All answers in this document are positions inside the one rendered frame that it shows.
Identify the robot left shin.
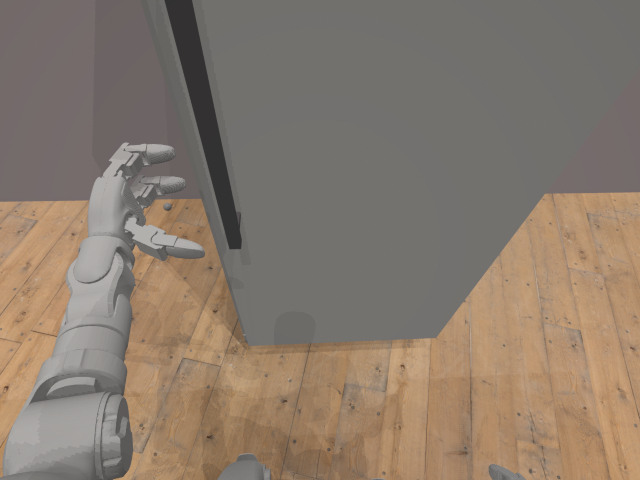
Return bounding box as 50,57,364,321
236,453,258,462

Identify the left robot thigh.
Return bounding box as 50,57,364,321
217,460,271,480

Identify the left robot upper arm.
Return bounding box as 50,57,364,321
0,391,133,480

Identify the handle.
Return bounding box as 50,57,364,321
165,0,242,249

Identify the left robot hand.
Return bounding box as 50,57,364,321
87,143,205,261

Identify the fridge door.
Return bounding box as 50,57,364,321
147,0,640,346

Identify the left robot forearm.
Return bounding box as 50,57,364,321
2,235,135,476

